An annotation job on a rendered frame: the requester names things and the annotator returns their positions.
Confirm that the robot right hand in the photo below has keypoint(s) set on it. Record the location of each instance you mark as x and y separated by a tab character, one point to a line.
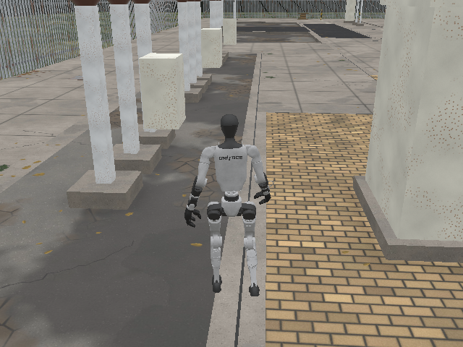
259	194

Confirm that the right robot forearm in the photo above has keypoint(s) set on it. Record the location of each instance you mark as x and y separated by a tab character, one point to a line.
264	186

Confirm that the robot right shin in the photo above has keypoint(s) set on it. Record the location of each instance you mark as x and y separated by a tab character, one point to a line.
252	262

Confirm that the right robot thigh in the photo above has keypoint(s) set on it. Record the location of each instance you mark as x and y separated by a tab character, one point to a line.
249	218

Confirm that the robot right upper arm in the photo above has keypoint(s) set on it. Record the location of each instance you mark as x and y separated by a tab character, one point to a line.
257	164

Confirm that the robot left upper arm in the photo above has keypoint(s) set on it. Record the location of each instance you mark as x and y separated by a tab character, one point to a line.
204	163

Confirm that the left robot forearm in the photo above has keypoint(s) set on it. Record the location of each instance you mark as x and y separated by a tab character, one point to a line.
194	196

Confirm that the robot left hand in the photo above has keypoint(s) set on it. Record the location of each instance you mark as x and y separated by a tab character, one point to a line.
188	216

